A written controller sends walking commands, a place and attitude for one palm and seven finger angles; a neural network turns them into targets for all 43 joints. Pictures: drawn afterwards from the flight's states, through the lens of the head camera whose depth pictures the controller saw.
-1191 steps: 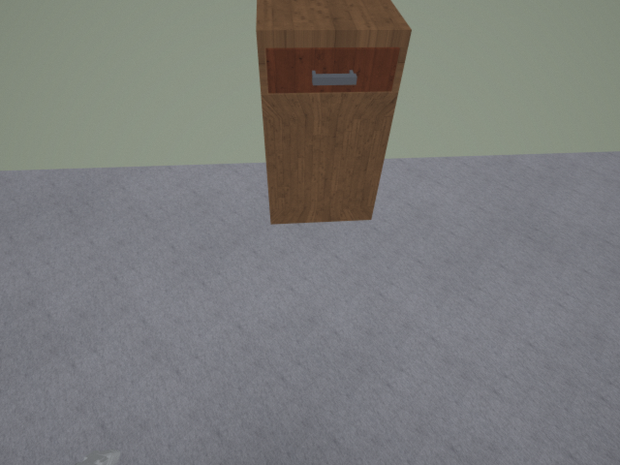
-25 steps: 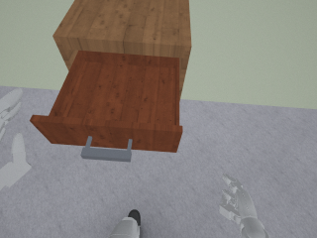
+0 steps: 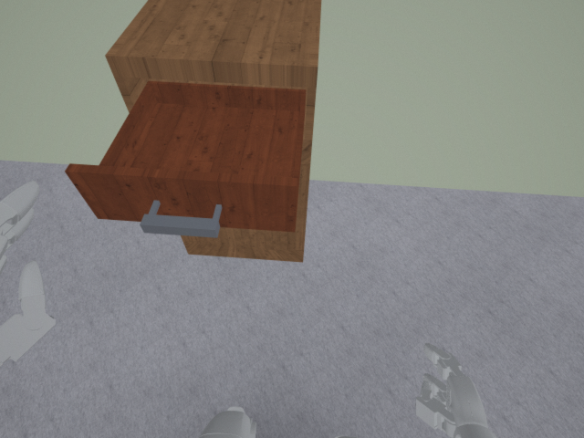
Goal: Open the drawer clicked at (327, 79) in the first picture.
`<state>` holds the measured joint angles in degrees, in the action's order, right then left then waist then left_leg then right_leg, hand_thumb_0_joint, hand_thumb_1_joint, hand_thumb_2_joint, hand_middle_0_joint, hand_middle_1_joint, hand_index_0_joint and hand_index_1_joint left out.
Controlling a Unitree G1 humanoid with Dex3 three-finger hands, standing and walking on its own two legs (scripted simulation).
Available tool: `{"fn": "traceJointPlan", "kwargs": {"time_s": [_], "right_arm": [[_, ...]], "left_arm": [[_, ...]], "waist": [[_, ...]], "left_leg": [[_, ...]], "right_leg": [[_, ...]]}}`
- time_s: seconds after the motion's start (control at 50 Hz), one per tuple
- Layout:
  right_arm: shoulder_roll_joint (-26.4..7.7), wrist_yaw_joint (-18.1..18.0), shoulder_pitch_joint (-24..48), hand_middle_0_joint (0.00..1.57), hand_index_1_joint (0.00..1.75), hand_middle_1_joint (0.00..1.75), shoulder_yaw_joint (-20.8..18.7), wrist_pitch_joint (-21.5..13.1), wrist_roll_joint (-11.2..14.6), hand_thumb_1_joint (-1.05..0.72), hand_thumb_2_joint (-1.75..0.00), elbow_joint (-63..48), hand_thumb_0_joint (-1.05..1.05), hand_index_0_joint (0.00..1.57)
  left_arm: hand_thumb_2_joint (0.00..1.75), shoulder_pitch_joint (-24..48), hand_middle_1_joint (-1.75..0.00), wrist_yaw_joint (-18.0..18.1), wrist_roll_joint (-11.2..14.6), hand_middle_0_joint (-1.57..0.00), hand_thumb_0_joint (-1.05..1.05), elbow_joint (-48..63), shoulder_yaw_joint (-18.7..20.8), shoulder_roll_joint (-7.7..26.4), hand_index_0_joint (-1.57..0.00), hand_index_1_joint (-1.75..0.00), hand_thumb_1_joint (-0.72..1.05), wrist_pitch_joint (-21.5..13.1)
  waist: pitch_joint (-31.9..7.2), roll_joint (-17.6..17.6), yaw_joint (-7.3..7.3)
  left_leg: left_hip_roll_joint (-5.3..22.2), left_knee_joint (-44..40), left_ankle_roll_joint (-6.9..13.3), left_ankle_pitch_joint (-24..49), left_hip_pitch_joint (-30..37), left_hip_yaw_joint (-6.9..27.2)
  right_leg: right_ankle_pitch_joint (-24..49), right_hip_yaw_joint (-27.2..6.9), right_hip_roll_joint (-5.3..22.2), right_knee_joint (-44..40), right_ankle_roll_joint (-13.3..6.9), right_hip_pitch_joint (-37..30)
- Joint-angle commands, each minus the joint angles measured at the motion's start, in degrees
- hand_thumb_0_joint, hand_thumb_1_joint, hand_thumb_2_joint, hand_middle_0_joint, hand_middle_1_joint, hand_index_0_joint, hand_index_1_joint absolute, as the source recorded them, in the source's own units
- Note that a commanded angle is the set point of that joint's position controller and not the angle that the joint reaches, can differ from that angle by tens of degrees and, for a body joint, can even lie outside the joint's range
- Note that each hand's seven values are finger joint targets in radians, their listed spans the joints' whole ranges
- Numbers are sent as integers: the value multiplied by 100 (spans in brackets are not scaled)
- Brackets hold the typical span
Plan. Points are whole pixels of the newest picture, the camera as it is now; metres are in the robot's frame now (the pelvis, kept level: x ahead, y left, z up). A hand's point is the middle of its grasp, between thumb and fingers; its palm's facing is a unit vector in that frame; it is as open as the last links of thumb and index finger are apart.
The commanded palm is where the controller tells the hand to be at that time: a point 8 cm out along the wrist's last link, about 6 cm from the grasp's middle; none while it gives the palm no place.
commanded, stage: stop stepping back and stand still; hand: left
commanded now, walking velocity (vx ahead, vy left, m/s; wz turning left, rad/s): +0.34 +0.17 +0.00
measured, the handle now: (183, 216) +0.49 +0.22 -0.06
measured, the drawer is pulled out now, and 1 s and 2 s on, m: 0.30 0.30 0.30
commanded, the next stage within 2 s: let the arm hang, fingers relaxed in 0.56 s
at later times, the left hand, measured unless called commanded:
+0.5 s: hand out of the picture +0.10 +0.23 +0.18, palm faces +0.44 -0.75 -0.49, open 7.4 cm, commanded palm +0.04 +0.27 +0.19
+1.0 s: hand out of the picture -0.08 +0.16 -0.17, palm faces +0.16 -0.97 -0.18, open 7.0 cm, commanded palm none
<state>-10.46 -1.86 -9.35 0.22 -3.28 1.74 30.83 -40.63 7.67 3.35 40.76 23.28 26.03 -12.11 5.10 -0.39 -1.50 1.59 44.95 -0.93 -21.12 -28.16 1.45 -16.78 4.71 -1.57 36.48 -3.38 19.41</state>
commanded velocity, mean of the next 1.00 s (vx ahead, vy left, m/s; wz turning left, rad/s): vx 0.08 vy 0.03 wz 0.00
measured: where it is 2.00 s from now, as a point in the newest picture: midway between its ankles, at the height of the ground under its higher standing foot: outside the picture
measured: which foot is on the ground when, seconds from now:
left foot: up 0.00-0.26, down 0.28-0.42, up 0.44-0.64, down 0.66-1.00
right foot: down 0.00-0.66, up 0.68-0.84, down 0.86-1.00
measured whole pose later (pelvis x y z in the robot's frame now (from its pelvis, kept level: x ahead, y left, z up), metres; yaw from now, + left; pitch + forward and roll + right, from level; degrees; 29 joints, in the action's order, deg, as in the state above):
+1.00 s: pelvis -0.08 -0.02 +0.00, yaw +8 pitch -3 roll -1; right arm -9.0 -0.6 -14.7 -0.2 2.0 -1.1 52.6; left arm -18.7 1.1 -1.1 -51.7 2.0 10.3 2.9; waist 4.5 -1.7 -0.8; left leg 0.5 34.1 -0.4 -13.1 -18.5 2.5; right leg -14.7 -1.5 -2.8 33.2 -1.4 16.2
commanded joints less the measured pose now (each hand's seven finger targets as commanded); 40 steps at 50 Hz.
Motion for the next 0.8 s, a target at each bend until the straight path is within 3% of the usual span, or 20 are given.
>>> {"fn": "traceJointPlan", "kwargs": {"time_s": [0.0,0.06,0.16,0.2,0.26,0.3,0.34,0.36,0.38,0.4,0.42,0.46,0.54,0.6,0.62,0.64,0.66,0.68,0.7,0.78], "right_arm": [[-702,-88,279,20,30,30,-358,-149,-92,-90,-90,-567,0,20],[-782,-152,449,20,30,30,-332,-212,-76,-90,-90,-547,0,20],[-765,-172,280,20,30,30,-354,-571,-107,-90,-90,-487,0,20],[-741,-165,36,20,30,30,-339,-657,-160,-90,-90,-478,0,20],[-1001,-136,55,20,30,30,-505,-718,-152,-90,-90,-665,0,20],[-700,-138,40,20,30,30,-366,-654,-103,-90,-90,-532,0,20],[-819,-136,81,20,30,30,-341,-635,-39,-90,-90,-451,0,20],[-811,-145,85,20,30,30,-375,-624,-25,-90,-90,-469,0,20],[-824,-167,186,20,30,30,-412,-581,-11,-90,-90,-491,0,20],[-799,-129,54,20,30,30,-485,-510,23,-90,-90,-513,0,20],[-867,-88,-67,20,30,30,-530,-429,-54,-90,-90,-440,0,20],[-775,-44,12,20,30,30,-431,-338,-91,-90,-90,-367,0,20],[-646,-155,180,20,30,30,-280,-350,-175,-90,-90,-503,0,20],[-654,-217,87,20,30,30,-219,-418,-228,-90,-90,-507,0,20],[-754,-217,63,20,30,30,-246,-450,-247,-90,-90,-554,0,20],[-1246,410,-582,20,30,30,-511,-525,-343,-90,-90,976,0,20],[-1061,328,-796,20,30,30,-457,-169,-362,-90,-90,644,0,20],[-1046,259,-567,20,30,30,-423,-37,-400,-90,-90,530,0,20],[-980,216,-379,20,30,30,-364,-19,-424,-90,-90,482,0,20],[-927,147,-24,20,30,30,-234,140,-438,-90,-90,791,0,20]], "left_arm": [[90,263,-30,215,83,-20,0,75,610,466,-20,-30,90,-115],[90,578,-30,195,-51,-20,0,-203,396,526,-20,-30,90,-221],[90,421,-30,319,-233,-20,0,318,333,572,-20,-30,90,-329],[90,271,-30,367,-233,-20,0,726,370,599,-20,-30,90,-431],[90,195,-30,337,-162,-20,0,954,511,649,-20,-30,90,-539],[90,126,-30,323,-183,-20,0,643,585,646,-20,-30,90,-389],[90,232,-30,265,-152,-20,0,188,554,556,-20,-30,90,-361],[90,342,-30,235,-144,-20,0,58,559,589,-20,-30,90,-364],[90,457,-30,207,-137,-20,0,-90,524,614,-20,-30,90,-393],[90,469,-30,196,-113,-20,0,-341,536,536,-20,-30,90,-372],[90,610,-30,159,-116,-20,0,-304,349,370,-20,-30,90,-411],[90,736,-30,133,-113,-20,0,-232,358,421,-20,-30,90,-442],[90,701,-30,245,-211,-20,0,240,171,452,-20,-30,90,-395],[90,614,-30,373,-222,-20,0,669,140,461,-20,-30,90,-353],[90,696,-30,383,-189,-20,0,843,107,436,-20,-30,90,-373],[90,1173,-30,-433,-713,-20,0,-4366,-1941,-1053,-20,-30,90,725],[90,1084,-30,-524,-539,-20,0,-4444,-1754,-1165,-20,-30,90,1135],[90,1394,-30,-586,-548,-20,0,-4511,-1798,-1101,-20,-30,90,1253],[90,1628,-30,-642,-551,-20,0,-4721,-1791,-1039,-20,-30,90,1251],[90,2112,-30,-723,-514,-20,0,-6286,-1933,-951,-20,-30,90,1290]], "waist": [[-540,-609,-211],[-399,-704,-114],[-798,-996,79],[-1106,-284,22],[-1050,1438,123],[-568,1683,43],[-238,913,108],[-149,88,103],[-120,-939,80],[-425,-1520,66],[-295,-1198,-20],[-395,-708,-86],[-602,-876,26],[-663,-63,15],[-581,424,14],[97,1288,-450],[-411,1031,-292],[-804,264,-195],[-947,-67,-125],[-717,222,224]], "left_leg": [[-167,2489,-6,49,-80,268],[-112,1245,90,88,80,-84],[-161,-1384,412,-355,1038,-506],[-177,-2697,531,56,1664,-598],[1116,-2987,927,691,1908,796],[1194,-3070,1019,-6,991,838],[908,-2299,820,163,210,368],[534,-1708,633,22,73,125],[0,-690,440,-534,-356,-119],[-318,531,301,-874,-278,-332],[-264,1265,265,-455,-197,-25],[-109,1265,231,-138,-79,68],[-163,-380,317,-64,1021,-475],[-214,-1985,412,35,1927,-537],[125,-2545,536,-321,1856,-5],[951,-2079,820,837,1113,1474],[1521,-2399,1214,1894,1349,2017],[1653,-2388,1393,1311,987,2338],[1501,-2422,1344,830,704,2115],[839,-2203,937,2176,576,881]], "right_leg": [[-1940,-2472,2086,-2514,-445,683],[-1781,-1671,1742,-2524,-183,507],[-1601,-1783,1778,-2433,-206,-334],[-1341,-1341,1357,-1890,-52,-726],[-449,-109,143,353,386,-278],[-899,-26,150,894,354,-110],[-361,-163,232,-389,342,-1001],[-247,-659,350,-1142,274,-1216],[-818,-1937,978,-1967,12,-1321],[-2716,-3444,1868,-2858,-161,-888],[-2969,-3531,1995,-3082,-76,-382],[-2342,-2895,1860,-2719,-242,-124],[-2113,-1830,1637,-2867,-350,244],[-2067,-1404,1256,-2380,-185,329],[-1824,-1225,949,-1801,-44,248],[-304,-221,618,543,188,1313],[-830,-430,309,1371,299,1319],[-1416,-672,299,1898,257,1152],[-1469,-771,244,2051,285,923],[-595,-581,180,499,342,-222]]}}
